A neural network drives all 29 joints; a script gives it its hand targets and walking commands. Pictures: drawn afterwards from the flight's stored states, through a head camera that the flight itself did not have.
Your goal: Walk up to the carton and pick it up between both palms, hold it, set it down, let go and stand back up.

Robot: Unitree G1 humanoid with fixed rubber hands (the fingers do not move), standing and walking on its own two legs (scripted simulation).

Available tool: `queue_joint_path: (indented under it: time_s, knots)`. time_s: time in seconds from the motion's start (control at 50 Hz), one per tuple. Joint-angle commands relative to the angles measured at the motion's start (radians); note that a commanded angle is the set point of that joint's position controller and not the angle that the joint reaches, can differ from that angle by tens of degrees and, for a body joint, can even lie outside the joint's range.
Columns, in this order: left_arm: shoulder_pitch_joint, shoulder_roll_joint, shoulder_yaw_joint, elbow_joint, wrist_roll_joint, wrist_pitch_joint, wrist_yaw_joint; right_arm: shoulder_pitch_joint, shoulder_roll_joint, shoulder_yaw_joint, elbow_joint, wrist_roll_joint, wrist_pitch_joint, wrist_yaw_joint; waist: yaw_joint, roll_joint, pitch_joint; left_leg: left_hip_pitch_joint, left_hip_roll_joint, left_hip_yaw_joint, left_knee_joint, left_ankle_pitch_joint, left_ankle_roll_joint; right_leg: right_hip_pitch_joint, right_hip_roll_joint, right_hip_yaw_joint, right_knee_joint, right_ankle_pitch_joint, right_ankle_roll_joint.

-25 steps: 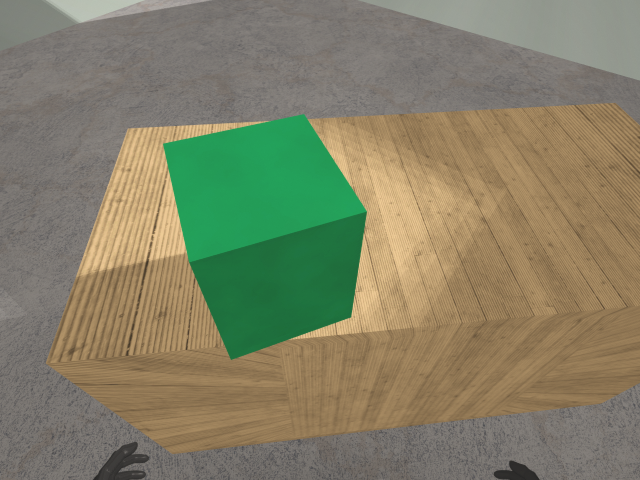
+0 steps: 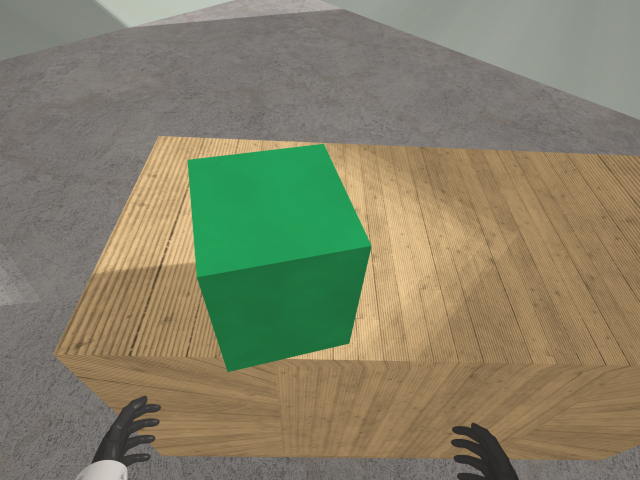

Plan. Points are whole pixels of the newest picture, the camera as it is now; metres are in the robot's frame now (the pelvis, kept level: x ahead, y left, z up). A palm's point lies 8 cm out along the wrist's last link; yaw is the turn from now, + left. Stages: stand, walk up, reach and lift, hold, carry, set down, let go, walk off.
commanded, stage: reach and lift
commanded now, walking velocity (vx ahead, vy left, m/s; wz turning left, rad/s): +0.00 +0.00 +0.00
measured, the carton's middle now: (275, 259) +0.43 +0.08 +0.01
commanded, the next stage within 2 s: none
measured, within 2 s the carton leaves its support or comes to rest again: neither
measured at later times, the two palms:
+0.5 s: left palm (127, 451) +0.17 +0.24 -0.05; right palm (492, 455) +0.18 -0.21 -0.05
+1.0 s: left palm (139, 445) +0.17 +0.22 -0.03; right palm (484, 427) +0.20 -0.20 -0.02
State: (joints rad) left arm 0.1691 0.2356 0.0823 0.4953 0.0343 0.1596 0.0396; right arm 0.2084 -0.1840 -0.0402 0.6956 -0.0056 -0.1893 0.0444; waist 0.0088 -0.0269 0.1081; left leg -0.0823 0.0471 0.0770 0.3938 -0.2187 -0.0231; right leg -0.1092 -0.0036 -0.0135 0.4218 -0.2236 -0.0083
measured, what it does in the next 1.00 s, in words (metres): stands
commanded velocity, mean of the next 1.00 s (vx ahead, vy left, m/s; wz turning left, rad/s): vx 0.00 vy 0.00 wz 0.00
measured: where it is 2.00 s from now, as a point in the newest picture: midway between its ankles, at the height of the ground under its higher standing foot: outside the picture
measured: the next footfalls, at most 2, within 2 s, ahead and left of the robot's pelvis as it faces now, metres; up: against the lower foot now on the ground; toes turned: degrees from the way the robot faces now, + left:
none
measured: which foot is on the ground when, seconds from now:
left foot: down 0.00-1.00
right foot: down 0.00-1.00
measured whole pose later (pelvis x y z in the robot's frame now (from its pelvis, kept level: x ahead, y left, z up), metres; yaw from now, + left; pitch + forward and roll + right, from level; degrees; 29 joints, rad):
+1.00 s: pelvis +0.01 -0.01 +0.00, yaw +0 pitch -3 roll +0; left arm 0.26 0.11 0.01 0.44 -0.06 -0.32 0.16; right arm 0.20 -0.21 0.10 0.61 0.26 -0.45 0.11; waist 0.07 -0.05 0.02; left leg -0.10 0.06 0.07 0.36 -0.21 -0.03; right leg -0.12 0.01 -0.02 0.39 -0.21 -0.02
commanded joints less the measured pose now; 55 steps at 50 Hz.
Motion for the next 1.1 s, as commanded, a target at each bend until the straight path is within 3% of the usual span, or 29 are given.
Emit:
queue_joint_path:
  time_s: [0.0, 0.08, 0.28, 0.38, 0.6, 0.84, 0.96, 1.08]
  knots:
    - [-0.084, 0.112, 0.022, -0.133, -0.036, -0.125, 0.007, -0.024, -0.081, -0.021, -0.125, 0.005, -0.074, -0.011, -0.013, -0.028, -0.138, 0.083, -0.066, 0.017, -0.050, 0.120, 0.015, -0.030, -0.001, 0.028, -0.118, 0.173, 0.014]
    - [-0.053, 0.104, 0.006, -0.109, -0.061, -0.190, 0.009, -0.028, -0.081, -0.027, -0.132, 0.008, -0.110, -0.013, -0.002, -0.037, -0.145, 0.081, -0.061, 0.013, -0.065, 0.150, 0.014, -0.019, 0.009, 0.022, -0.131, 0.166, 0.010]
    - [0.019, 0.016, -0.018, -0.126, -0.025, -0.276, 0.051, -0.031, -0.127, 0.010, -0.052, 0.113, -0.176, 0.030, 0.035, 0.063, -0.126, 0.142, -0.042, -0.010, -0.075, 0.347, -0.026, -0.009, 0.043, 0.004, -0.168, 0.150, -0.044]
    - [0.047, -0.021, -0.022, -0.170, -0.004, -0.305, 0.071, -0.023, -0.153, 0.038, -0.042, 0.175, -0.205, 0.054, 0.038, 0.075, -0.111, 0.146, -0.041, -0.014, -0.077, 0.390, -0.033, 0.003, 0.047, 0.009, -0.178, 0.156, -0.057]
    - [0.076, -0.052, -0.041, -0.201, -0.040, -0.418, 0.086, -0.008, -0.154, 0.067, -0.117, 0.223, -0.268, 0.064, 0.037, 0.008, -0.108, 0.075, -0.053, -0.002, -0.085, 0.291, -0.011, 0.016, 0.034, 0.028, -0.166, 0.134, -0.043]
    - [0.012, -0.060, -0.057, -0.184, -0.095, -0.511, 0.117, -0.075, -0.124, 0.092, -0.209, 0.251, -0.294, 0.064, 0.062, -0.011, -0.105, -0.011, -0.058, 0.007, -0.079, 0.125, 0.005, -0.046, 0.019, 0.044, -0.140, -0.036, -0.042]
    - [-0.024, -0.068, -0.055, -0.213, -0.097, -0.522, 0.129, -0.115, -0.133, 0.112, -0.193, 0.285, -0.311, 0.059, 0.058, 0.012, -0.138, -0.006, -0.061, 0.005, -0.057, 0.153, -0.002, -0.043, 0.023, 0.048, -0.122, -0.015, -0.045]
    - [-0.084, -0.061, -0.034, -0.237, -0.099, -0.452, 0.124, -0.193, -0.147, 0.127, -0.200, 0.300, -0.267, 0.043, 0.059, -0.004, -0.146, -0.012, -0.066, 0.010, -0.066, 0.152, 0.003, -0.019, 0.021, 0.054, -0.123, 0.005, -0.042]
